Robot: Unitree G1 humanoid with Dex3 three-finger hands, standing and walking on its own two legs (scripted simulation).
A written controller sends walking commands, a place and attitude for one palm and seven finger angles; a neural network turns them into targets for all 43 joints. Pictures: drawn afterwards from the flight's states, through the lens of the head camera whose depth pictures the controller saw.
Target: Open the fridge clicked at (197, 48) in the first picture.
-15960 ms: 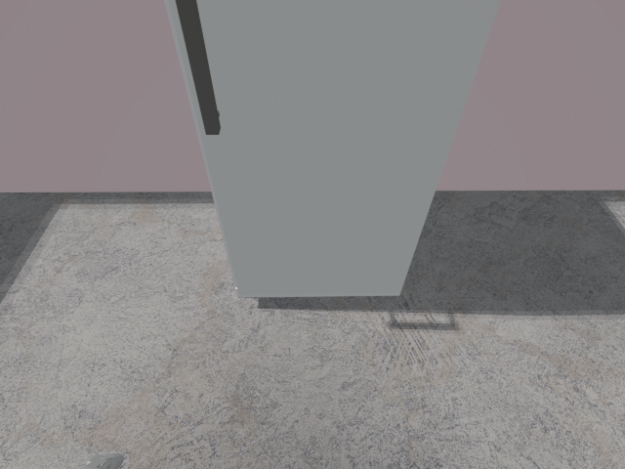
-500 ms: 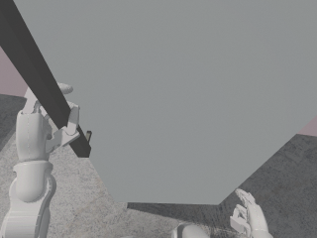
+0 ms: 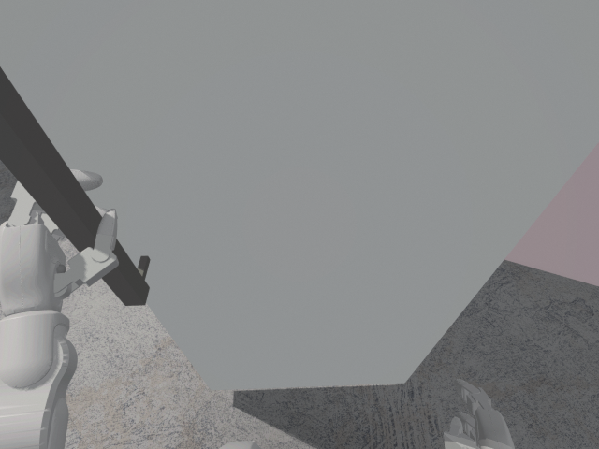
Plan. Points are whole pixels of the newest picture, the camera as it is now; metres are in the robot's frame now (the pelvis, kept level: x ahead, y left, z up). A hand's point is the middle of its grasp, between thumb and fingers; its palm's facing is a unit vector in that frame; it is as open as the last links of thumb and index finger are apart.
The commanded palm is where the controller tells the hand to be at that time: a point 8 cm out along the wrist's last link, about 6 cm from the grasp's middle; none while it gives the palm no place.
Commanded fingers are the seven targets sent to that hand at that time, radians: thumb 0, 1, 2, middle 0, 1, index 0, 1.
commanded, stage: walk backward, drawing the door open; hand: left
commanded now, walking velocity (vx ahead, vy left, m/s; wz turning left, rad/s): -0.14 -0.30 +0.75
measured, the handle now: (79, 191) +0.33 +0.23 +0.21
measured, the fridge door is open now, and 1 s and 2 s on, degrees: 23 60 67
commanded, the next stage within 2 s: stop walking and hold the door back in 1.12 s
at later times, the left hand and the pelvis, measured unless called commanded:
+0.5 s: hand (107, 436) +0.12 +0.15 +0.17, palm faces +0.58 -0.77 -0.26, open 7.0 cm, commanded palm +0.06 +0.17 +0.18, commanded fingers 0.00 0.90 0.90 -0.45 -1.40 -0.45 -1.40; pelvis -0.08 -0.14 -0.02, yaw +16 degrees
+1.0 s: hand out of the picture +0.00 +0.05 +0.17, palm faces +0.76 -0.59 -0.26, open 7.0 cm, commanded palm -0.07 +0.06 +0.17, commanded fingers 0.00 0.90 0.90 -0.45 -1.40 -0.45 -1.40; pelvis -0.08 -0.27 +0.01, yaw +38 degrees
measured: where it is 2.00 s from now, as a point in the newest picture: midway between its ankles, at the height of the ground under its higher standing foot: outside the picture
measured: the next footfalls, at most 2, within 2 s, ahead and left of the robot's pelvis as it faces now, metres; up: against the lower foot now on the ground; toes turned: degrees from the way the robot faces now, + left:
left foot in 0.10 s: -0.02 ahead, +0.10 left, +0.00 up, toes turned +9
right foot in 0.48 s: +0.01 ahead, -0.25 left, +0.00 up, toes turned +16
